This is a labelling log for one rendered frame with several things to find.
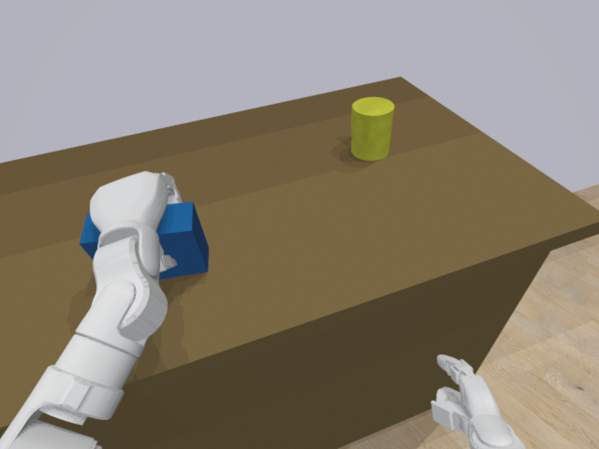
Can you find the sponge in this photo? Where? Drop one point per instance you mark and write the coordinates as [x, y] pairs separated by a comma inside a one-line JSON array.
[[180, 235]]

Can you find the robot left hand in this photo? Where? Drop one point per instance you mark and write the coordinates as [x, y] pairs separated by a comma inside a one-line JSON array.
[[142, 198]]

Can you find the robot right forearm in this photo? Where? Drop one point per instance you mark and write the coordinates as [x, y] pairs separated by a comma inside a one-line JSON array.
[[489, 431]]

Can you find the robot right hand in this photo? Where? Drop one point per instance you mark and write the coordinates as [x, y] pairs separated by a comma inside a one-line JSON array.
[[454, 409]]

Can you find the robot left upper arm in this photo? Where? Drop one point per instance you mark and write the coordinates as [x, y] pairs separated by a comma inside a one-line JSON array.
[[41, 435]]

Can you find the robot left forearm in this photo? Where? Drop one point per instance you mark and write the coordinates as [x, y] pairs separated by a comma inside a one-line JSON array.
[[128, 307]]

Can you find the table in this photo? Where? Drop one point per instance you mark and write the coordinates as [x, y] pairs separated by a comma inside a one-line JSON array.
[[333, 282]]

